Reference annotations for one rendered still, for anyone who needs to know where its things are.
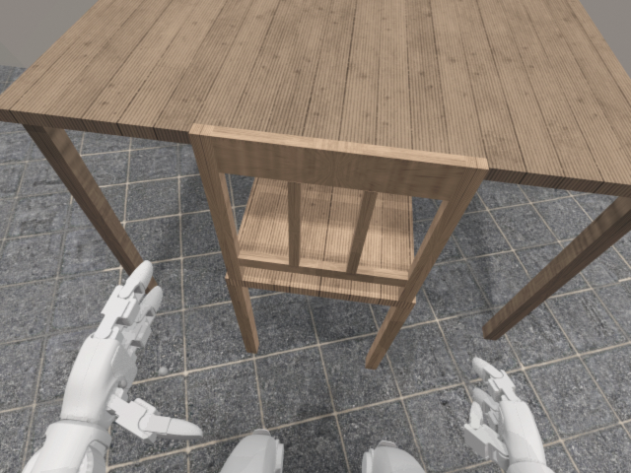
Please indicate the right robot thigh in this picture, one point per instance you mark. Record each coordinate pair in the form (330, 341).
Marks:
(385, 459)

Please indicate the robot right shin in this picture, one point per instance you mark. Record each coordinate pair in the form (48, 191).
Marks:
(386, 443)

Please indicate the chair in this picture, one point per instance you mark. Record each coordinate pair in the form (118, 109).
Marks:
(330, 219)

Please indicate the right robot hand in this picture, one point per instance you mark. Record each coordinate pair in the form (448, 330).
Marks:
(513, 435)

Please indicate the left robot hand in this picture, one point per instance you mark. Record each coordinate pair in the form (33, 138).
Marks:
(108, 356)

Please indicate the robot left forearm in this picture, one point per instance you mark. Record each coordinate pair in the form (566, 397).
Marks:
(71, 447)

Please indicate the table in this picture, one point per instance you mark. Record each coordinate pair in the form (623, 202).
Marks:
(530, 85)

